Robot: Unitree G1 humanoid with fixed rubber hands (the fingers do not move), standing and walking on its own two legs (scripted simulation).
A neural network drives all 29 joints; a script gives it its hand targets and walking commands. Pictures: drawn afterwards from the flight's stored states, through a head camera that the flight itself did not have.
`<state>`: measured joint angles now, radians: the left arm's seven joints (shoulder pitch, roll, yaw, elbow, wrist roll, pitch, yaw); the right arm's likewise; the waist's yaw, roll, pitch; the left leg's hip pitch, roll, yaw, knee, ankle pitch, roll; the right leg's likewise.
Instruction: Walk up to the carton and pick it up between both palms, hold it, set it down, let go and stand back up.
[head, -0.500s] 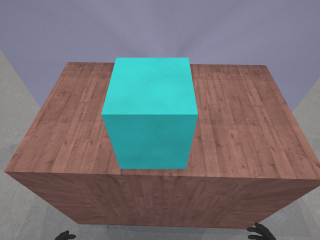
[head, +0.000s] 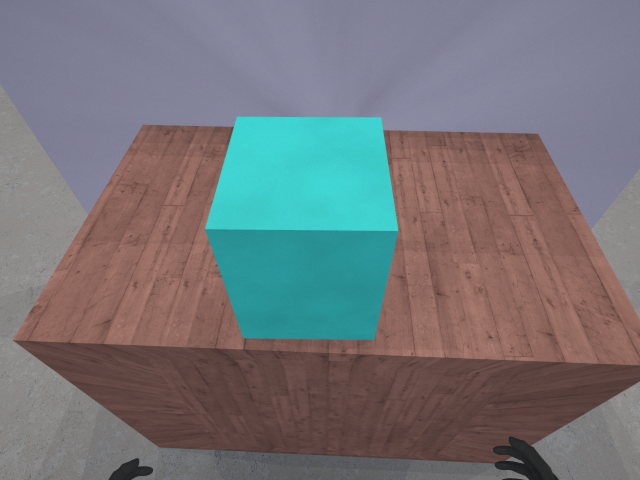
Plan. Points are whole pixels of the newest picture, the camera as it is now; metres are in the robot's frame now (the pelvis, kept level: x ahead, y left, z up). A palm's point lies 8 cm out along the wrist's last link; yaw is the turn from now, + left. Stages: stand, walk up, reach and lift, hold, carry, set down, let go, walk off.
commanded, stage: walk up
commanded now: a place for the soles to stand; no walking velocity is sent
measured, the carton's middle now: (308, 233) +0.44 +0.03 +0.05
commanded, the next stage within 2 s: reach and lift in 0.10 s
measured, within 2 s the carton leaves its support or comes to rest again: neither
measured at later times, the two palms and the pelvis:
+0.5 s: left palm (143, 451) +0.18 +0.23 -0.05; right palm (567, 473) +0.15 -0.27 -0.04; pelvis +0.00 -0.03 +0.02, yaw -3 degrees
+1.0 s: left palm (129, 416) +0.20 +0.24 +0.00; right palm (527, 424) +0.19 -0.22 +0.00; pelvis +0.01 -0.01 +0.02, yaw -5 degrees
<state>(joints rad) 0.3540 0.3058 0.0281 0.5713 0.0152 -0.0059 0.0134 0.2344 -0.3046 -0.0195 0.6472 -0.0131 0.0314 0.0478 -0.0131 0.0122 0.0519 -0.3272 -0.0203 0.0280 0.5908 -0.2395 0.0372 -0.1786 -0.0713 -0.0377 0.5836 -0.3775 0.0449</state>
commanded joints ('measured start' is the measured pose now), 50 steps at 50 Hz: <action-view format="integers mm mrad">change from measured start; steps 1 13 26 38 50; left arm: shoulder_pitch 41 -188 -297 -195 -147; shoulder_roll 131 106 112 110 95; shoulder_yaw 43 65 113 85 61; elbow -63 -197 -211 -292 -400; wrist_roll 0 -10 -9 -108 -152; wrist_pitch -16 181 143 28 -70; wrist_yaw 3 29 -27 -61 -50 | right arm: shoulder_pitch -8 -154 -133 -38 -6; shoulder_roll -133 -87 94 107 127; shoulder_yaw -38 -99 27 -11 27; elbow -66 204 -109 -299 -418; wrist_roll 0 -18 32 40 141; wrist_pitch -15 -330 -236 -216 -231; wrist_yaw -4 6 -76 -113 -99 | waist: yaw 3 22 67 58 100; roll -9 -33 16 -31 67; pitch -32 -172 71 -27 -55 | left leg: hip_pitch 74 421 429 487 496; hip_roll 101 40 -22 8 29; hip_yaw -146 -16 69 61 37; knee -103 -100 -259 -270 -254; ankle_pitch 126 242 131 267 382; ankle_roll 46 -63 -54 -65 -92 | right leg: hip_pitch -80 -200 -150 -104 -91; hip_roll -52 74 37 78 86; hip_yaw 67 -43 44 12 30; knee -124 -185 -384 -392 -393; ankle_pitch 67 189 59 109 124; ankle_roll -83 -71 -53 -40 -76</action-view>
